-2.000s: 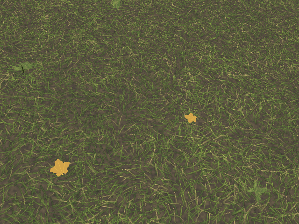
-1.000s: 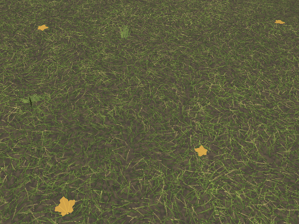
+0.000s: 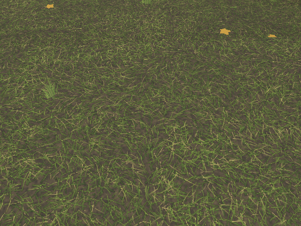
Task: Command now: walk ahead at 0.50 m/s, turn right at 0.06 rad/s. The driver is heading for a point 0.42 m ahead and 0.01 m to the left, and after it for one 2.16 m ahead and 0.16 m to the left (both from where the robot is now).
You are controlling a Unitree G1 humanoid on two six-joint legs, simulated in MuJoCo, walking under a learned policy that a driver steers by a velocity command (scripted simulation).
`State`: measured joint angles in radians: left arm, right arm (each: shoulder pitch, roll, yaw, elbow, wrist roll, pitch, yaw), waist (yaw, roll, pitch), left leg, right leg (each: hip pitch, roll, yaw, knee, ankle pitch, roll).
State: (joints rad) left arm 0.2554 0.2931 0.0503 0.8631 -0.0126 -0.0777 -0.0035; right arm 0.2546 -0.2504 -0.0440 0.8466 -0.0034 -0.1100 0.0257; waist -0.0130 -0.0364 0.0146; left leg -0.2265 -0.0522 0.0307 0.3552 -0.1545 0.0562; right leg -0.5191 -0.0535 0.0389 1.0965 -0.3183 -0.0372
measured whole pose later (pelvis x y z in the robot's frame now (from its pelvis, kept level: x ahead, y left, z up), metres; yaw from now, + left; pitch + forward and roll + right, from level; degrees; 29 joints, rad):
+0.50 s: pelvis +0.26 -0.07 +0.00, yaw +3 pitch +1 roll +0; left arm 0.16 0.25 0.05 0.82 0.02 -0.09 -0.02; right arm 0.27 -0.30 -0.06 0.88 0.02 -0.04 -0.02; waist -0.01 0.04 0.04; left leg -0.52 0.05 -0.05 1.13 -0.41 -0.02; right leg -0.30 0.02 -0.10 0.42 -0.15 -0.06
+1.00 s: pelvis +0.36 -0.03 -0.01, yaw +14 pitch +2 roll -1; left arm 0.11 0.30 0.07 0.88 -0.01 0.02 0.03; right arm 0.12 -0.25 -0.05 0.72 -0.02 0.00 0.00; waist 0.01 -0.03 0.05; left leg -0.36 -0.01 0.02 0.48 -0.16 0.05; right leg -0.45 -0.05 -0.01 0.98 -0.51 0.06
